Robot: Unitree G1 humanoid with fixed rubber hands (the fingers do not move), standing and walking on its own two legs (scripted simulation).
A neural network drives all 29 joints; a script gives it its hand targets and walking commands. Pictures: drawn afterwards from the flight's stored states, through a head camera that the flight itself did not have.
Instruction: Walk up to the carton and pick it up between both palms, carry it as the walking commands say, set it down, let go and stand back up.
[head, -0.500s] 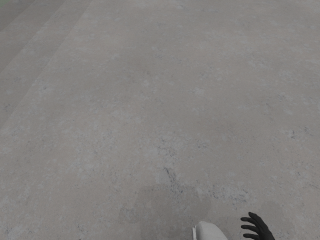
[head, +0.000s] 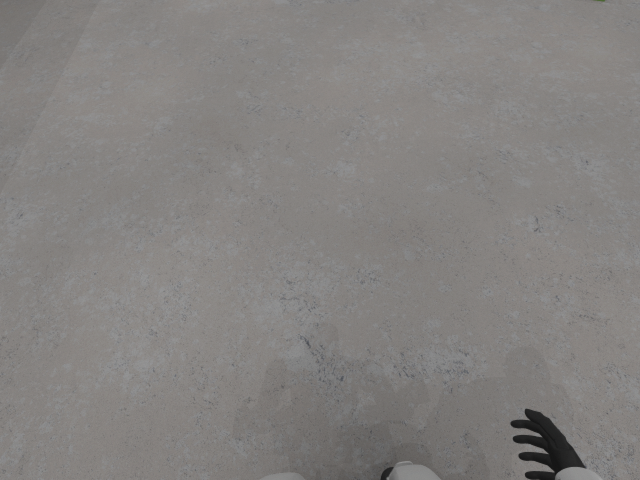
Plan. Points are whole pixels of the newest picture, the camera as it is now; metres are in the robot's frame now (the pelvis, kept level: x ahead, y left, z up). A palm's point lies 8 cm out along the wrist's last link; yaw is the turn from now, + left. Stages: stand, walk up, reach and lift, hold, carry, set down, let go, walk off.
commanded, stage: walk up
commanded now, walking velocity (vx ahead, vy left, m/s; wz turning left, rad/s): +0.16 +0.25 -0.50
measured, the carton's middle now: out of the picture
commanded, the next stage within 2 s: none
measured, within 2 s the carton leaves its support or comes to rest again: neither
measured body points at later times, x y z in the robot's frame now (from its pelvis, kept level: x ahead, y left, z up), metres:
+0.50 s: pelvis +0.06 +0.12 -0.01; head +0.09 +0.10 +0.44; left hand +0.12 +0.40 -0.14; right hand +0.17 -0.16 -0.13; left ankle +0.10 +0.24 -0.68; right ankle +0.04 -0.03 -0.73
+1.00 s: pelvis +0.24 +0.20 +0.01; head +0.27 +0.22 +0.46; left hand +0.40 +0.41 -0.15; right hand +0.11 +0.00 -0.11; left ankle +0.15 +0.28 -0.73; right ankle +0.18 +0.05 -0.64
